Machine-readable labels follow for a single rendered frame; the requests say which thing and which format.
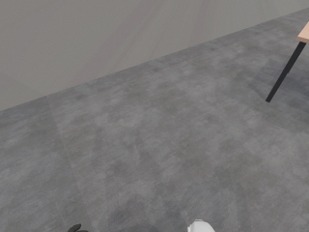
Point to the right robot thigh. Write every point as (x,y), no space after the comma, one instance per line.
(199,226)

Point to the table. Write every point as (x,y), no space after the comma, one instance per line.
(303,39)

